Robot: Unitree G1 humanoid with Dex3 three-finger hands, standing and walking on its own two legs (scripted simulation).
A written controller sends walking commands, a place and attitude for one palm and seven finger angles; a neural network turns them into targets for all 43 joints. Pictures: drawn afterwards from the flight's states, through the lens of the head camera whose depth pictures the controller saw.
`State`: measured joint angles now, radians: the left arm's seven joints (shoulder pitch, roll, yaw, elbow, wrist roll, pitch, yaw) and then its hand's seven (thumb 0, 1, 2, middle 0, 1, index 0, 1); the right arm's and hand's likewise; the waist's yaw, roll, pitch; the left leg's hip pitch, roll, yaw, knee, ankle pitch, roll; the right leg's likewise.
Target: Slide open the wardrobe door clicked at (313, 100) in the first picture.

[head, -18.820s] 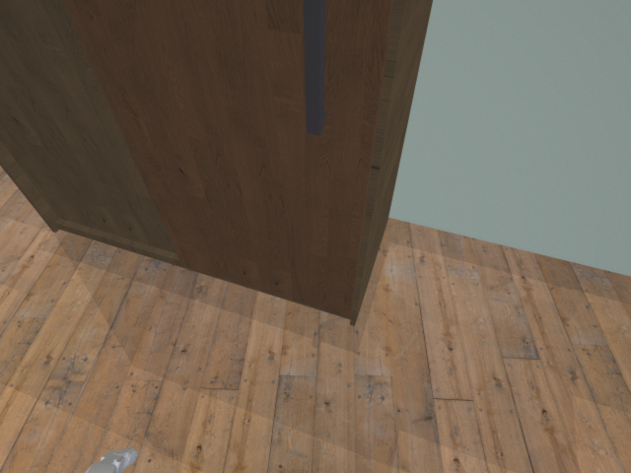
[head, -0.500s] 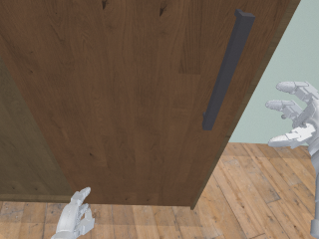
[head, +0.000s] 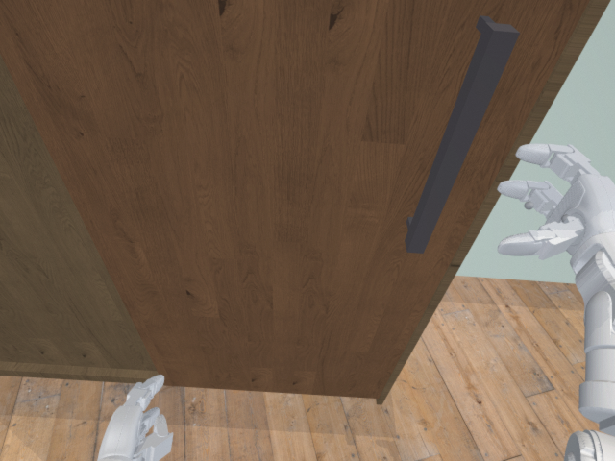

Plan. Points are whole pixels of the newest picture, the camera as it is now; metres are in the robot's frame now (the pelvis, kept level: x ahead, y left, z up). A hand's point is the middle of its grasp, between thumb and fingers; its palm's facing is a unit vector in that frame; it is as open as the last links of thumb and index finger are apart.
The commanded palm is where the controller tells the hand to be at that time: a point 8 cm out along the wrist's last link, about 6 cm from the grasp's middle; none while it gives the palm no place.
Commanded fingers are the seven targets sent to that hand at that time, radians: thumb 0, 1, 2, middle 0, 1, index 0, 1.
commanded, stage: move the hooked fingers beside the handle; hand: right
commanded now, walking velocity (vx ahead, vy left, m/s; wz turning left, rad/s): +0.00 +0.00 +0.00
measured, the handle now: (443, 153) +0.47 -0.14 +0.21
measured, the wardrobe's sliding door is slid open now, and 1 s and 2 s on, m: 0.00 0.00 0.00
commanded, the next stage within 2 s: feel for the door with the fingertips in 1.24 s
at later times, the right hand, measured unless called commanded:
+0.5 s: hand (497, 181) +0.42 -0.21 +0.20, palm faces +0.02 +1.00 -0.01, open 13.8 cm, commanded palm +0.39 -0.26 +0.21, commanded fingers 0.00 0.50 -0.30 0.30 1.20 0.30 1.20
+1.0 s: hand (498, 186) +0.41 -0.20 +0.21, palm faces +0.03 +1.00 -0.01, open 14.0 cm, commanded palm +0.38 -0.25 +0.21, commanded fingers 0.00 0.50 -0.30 0.30 1.20 0.30 1.20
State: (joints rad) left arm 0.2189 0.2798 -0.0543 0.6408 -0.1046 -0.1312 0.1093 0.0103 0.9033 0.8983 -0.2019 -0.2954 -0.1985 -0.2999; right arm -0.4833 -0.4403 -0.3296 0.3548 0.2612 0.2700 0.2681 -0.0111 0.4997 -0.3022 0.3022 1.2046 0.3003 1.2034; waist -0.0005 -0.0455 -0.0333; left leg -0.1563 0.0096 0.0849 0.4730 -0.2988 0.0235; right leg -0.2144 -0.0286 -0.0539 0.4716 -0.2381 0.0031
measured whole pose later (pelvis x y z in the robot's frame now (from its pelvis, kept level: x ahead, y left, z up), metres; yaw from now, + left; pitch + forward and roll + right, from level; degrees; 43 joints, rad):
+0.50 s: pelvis +0.01 +0.00 +0.00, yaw +1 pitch +1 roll +0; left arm 0.27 0.28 -0.04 0.66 -0.10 -0.09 0.10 0.01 0.90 0.90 -0.20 -0.30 -0.20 -0.30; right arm -0.63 -0.44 -0.32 0.58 0.22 0.18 0.24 -0.01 0.50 -0.30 0.33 1.22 0.32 1.22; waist 0.04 -0.04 -0.04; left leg -0.18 0.00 0.06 0.45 -0.29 0.02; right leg -0.23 -0.04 -0.07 0.46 -0.24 0.00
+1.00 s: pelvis +0.01 -0.01 +0.00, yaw +1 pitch +0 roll +0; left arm 0.22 0.26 -0.05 0.64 -0.10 -0.06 0.10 0.01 0.90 0.90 -0.20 -0.30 -0.20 -0.30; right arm -0.59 -0.39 -0.27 0.46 0.23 0.24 0.19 -0.01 0.50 -0.30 0.30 1.21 0.30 1.20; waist 0.01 -0.03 -0.04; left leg -0.16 0.01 0.07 0.44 -0.28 0.01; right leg -0.21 -0.03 -0.07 0.45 -0.24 -0.01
